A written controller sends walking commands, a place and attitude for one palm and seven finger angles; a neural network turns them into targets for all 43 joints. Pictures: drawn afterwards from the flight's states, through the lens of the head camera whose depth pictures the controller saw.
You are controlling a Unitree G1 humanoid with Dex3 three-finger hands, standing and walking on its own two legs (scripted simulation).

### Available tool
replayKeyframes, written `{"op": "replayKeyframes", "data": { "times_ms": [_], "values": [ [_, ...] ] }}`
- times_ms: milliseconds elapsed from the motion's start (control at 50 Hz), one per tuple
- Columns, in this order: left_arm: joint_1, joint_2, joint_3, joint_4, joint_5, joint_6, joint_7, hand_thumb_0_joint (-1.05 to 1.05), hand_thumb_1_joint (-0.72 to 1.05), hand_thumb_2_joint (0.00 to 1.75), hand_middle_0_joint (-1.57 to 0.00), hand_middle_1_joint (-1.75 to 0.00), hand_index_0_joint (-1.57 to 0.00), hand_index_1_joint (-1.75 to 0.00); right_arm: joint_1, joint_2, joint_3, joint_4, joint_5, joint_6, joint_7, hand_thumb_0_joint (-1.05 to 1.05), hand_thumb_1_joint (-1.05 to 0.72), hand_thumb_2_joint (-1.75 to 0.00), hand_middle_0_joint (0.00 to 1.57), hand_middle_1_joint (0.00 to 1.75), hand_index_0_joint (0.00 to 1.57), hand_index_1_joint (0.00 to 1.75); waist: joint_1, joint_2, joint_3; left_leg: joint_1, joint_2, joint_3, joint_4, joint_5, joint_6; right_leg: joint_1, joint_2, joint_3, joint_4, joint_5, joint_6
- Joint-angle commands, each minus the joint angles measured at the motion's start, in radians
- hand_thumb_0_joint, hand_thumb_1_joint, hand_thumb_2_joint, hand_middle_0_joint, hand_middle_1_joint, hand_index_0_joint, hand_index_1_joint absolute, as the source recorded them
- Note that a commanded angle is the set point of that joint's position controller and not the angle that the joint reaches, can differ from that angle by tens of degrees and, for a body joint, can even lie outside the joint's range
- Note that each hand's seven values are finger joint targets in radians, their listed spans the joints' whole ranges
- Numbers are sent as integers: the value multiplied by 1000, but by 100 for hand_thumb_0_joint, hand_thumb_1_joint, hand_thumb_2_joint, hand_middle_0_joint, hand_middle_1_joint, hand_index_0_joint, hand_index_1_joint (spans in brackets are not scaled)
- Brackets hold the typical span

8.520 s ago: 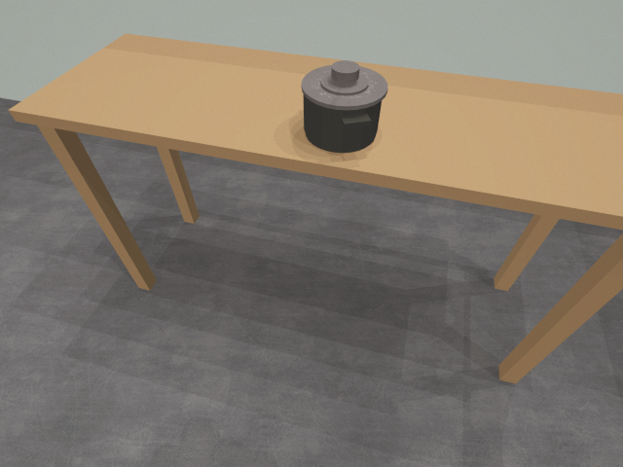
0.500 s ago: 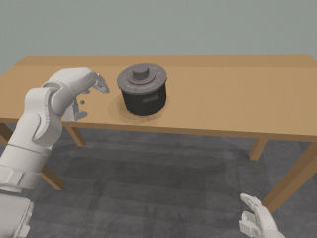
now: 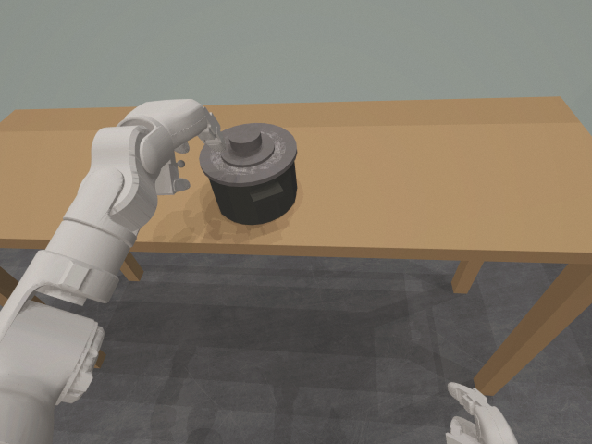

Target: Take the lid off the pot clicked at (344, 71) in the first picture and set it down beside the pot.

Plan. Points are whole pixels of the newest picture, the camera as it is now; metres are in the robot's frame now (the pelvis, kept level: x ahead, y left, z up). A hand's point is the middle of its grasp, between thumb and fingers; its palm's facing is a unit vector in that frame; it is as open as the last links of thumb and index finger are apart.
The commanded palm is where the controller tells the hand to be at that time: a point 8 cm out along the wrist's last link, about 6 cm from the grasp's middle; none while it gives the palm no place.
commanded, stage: move the open hand above the knob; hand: left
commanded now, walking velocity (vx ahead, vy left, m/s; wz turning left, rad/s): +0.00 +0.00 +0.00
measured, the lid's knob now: (245, 138) +0.55 +0.12 +0.13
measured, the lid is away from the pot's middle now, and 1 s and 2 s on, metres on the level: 0.00 0.00 0.00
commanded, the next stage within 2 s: lower the open fingers around the knob in 1.38 s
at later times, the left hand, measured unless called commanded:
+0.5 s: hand (224, 123) +0.49 +0.13 +0.20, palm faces -0.28 -0.03 -0.96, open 10.2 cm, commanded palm +0.49 +0.14 +0.27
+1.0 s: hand (245, 107) +0.53 +0.11 +0.20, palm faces -0.30 -0.04 -0.95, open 10.3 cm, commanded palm +0.52 +0.12 +0.27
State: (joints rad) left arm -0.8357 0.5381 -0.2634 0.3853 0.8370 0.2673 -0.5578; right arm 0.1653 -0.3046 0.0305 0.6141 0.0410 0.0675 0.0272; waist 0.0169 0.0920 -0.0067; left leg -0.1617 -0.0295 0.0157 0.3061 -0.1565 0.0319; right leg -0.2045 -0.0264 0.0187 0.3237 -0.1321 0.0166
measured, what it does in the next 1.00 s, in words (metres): stands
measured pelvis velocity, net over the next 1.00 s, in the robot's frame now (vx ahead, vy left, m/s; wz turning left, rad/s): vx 0.03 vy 0.01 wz -0.03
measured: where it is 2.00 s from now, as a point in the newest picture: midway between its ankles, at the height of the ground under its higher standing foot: outside the picture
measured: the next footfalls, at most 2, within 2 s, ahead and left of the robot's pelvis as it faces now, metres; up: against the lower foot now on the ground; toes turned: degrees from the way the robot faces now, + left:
none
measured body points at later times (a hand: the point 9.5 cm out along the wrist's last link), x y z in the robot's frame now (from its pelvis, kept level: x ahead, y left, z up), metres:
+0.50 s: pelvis +0.02 +0.01 +0.00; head +0.05 -0.02 +0.45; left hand +0.50 +0.13 +0.26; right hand +0.12 -0.25 -0.13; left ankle +0.00 +0.10 -0.75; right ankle +0.02 -0.13 -0.75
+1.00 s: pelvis +0.03 +0.01 +0.00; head +0.07 -0.03 +0.44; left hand +0.54 +0.11 +0.26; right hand +0.07 -0.26 -0.15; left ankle +0.00 +0.10 -0.75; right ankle +0.02 -0.13 -0.75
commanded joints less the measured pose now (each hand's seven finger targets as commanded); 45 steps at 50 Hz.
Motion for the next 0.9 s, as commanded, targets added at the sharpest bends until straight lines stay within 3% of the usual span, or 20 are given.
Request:
{"op": "replayKeyframes", "data": {
  "times_ms": [0, 40, 80, 120, 160, 180, 260, 300, 320, 380, 420, 460, 480, 540, 580, 620, 720, 780, 820, 880],
  "values": [
    [-535, 211, 140, -72, 38, -4, 54, 0, -36, 152, -83, -8, -83, -8, -82, -104, -42, -130, -4, -58, -9, 0, -90, -90, 20, 30, 20, 30, -12, -133, -351, 89, -52, 18, -5, 258, 29, 143, 90, -38, -14, 178, -51],
    [-524, 172, 103, -6, 40, 10, 49, 0, -36, 152, -83, -8, -83, -8, -72, -117, -43, -120, 1, -40, -8, 0, -90, -90, 20, 30, 20, 30, -21, -151, -295, 63, -48, 26, -22, 219, 26, 113, 87, -46, -20, 155, -49],
    [-615, 180, 101, -87, 42, 3, 52, 0, -36, 152, -83, -8, -83, -8, -68, -117, -46, -126, 0, -45, -4, 0, -90, -90, 20, 30, 20, 30, -25, -108, -367, 103, -54, 22, -23, 242, 28, 128, 91, -36, -23, 170, -51],
    [-657, 122, 49, -28, 45, 5, 58, 0, -36, 152, -83, -8, -83, -8, -66, -108, -40, -115, 1, -48, -8, 0, -90, -90, 20, 30, 20, 30, -41, -112, -335, 103, -53, 12, -18, 230, 26, 94, 94, -44, -17, 148, -53],
    [-685, 148, 73, 6, 38, 3, 70, 0, -36, 152, -83, -8, -83, -8, -50, -120, -42, -107, -1, -50, -12, 0, -90, -90, 20, 30, 20, 30, -42, -90, -337, 110, -51, 5, -20, 218, 24, 76, 98, -44, -24, 131, -57],
    [-796, 178, 90, -48, 52, -11, 77, 0, -36, 152, -83, -8, -83, -8, -31, -117, -43, -101, -4, -62, -13, 0, -90, -90, 20, 30, 20, 30, -49, -89, -406, 135, -52, 0, -24, 232, 23, 96, 100, -32, -23, 146, -57],
    [-693, 151, 98, 172, 51, 3, 90, 0, -36, 152, -83, -8, -83, -8, 1, -128, -47, -74, -6, -51, -16, 0, -90, -90, 20, 30, 20, 30, -42, -146, -345, 73, -48, 13, -23, 243, 24, 98, 92, -40, -16, 175, -56],
    [-786, 96, 41, 196, 69, 0, 92, 0, -36, 152, -83, -8, -83, -8, 4, -115, -44, -64, -5, -53, -19, 0, -90, -90, 20, 30, 20, 30, -61, -155, -343, 79, -46, 10, -23, 243, 23, 80, 90, -37, -10, 166, -55],
    [-812, 76, 27, 184, 68, -2, 97, 0, -36, 152, -83, -8, -83, -8, 18, -115, -46, -62, -7, -56, -17, 0, -90, -90, 20, 30, 20, 30, -64, -134, -359, 89, -49, 8, -18, 255, 24, 73, 91, -35, -5, 176, -56],
    [-911, 168, 100, 116, 78, -21, 112, 0, -36, 152, -83, -8, -83, -8, 39, -120, -51, -67, -19, -71, -14, 0, -90, -90, 20, 30, 20, 30, -60, -94, -500, 132, -49, 0, 4, 339, 24, 116, 90, -7, 4, 248, -59],
    [-864, 105, 59, 259, 83, -9, 111, 0, -36, 152, -83, -8, -83, -8, 52, -111, -50, -44, -15, -63, -20, 0, -90, -90, 20, 30, 20, 30, -72, -161, -424, 91, -48, 11, 12, 347, 30, 110, 86, -21, 11, 272, -53],
    [-801, 134, 87, 373, 72, 4, 110, 0, -36, 152, -83, -8, -83, -8, 73, -138, -57, -25, -12, -43, -25, 0, -90, -90, 20, 30, 20, 30, -70, -170, -362, 55, -45, 23, -6, 295, 27, 87, 86, -31, -3, 246, -49],
    [-908, 144, 80, 314, 83, -10, 109, 0, -36, 152, -83, -8, -83, -8, 76, -129, -52, -28, -15, -50, -25, 0, -90, -90, 20, 30, 20, 30, -81, -159, -401, 62, -47, 18, -10, 313, 28, 98, 86, -19, 1, 260, -49],
    [-975, 49, 10, 306, 79, -23, 124, 0, -36, 152, -83, -8, -83, -8, 97, -114, -57, -20, -17, -65, -20, 0, -90, -90, 20, 30, 20, 30, -99, -110, -449, 118, -39, -5, 31, 391, 29, 44, 86, -11, 22, 268, -54],
    [-1007, 155, 99, 333, 89, -26, 130, 0, -36, 152, -83, -8, -83, -8, 128, -130, -62, -7, -24, -64, -23, 0, -90, -90, 20, 30, 20, 30, -105, -154, -474, 107, -40, -2, 25, 388, 32, 74, 89, -4, 12, 292, -47],
    [-1039, 57, 21, 399, 85, -26, 135, 0, -36, 152, -83, -8, -83, -8, 134, -113, -60, 7, -18, -66, -24, 0, -90, -90, 20, 30, 20, 30, -120, -143, -447, 84, -38, -2, 38, 377, 35, 41, 81, -3, 27, 282, -48],
    [-1031, 131, 86, 454, 106, -28, 154, 0, -36, 152, -83, -8, -83, -8, 166, -122, -65, 16, -27, -57, -22, 0, -90, -90, 20, 30, 20, 30, -102, -150, -507, 57, -32, 0, 48, 415, 36, 85, 73, 9, 47, 321, -47],
    [-1022, 85, 50, 432, 113, -27, 150, 0, -36, 152, -83, -8, -83, -8, 169, -121, -70, 10, -30, -51, -16, 0, -90, -90, 20, 30, 20, 30, -104, -121, -534, 103, -26, -2, 63, 500, 36, 59, 77, 11, 43, 345, -46],
    [-994, 108, 72, 511, 110, -10, 149, 0, -36, 152, -83, -8, -83, -8, 170, -127, -68, 22, -23, -37, -20, 0, -90, -90, 20, 30, 20, 30, -108, -192, -451, 45, -31, 10, 47, 419, 40, 66, 79, -4, 38, 323, -40],
    [-1074, 151, 96, 326, 102, -40, 158, 0, -36, 152, -83, -8, -83, -8, 159, -115, -70, -11, -31, -55, -18, 0, -90, -90, 20, 30, 20, 30, -90, -103, -603, 118, -23, -5, 69, 504, 43, 90, 70, 24, 53, 356, -45]
  ]
}}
